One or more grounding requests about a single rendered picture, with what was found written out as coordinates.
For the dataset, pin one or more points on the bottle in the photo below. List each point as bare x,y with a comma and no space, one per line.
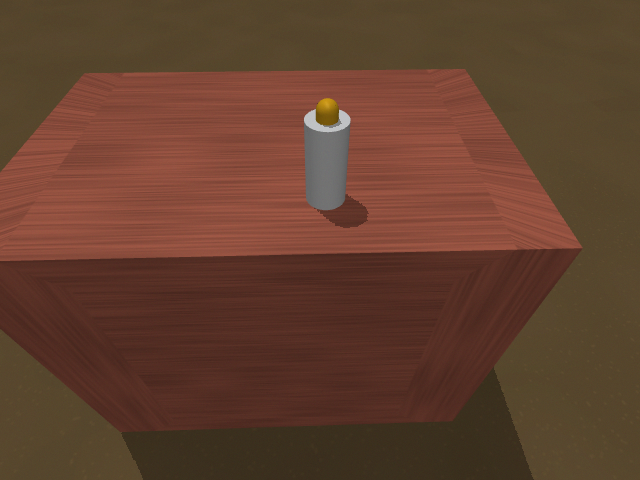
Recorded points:
326,139

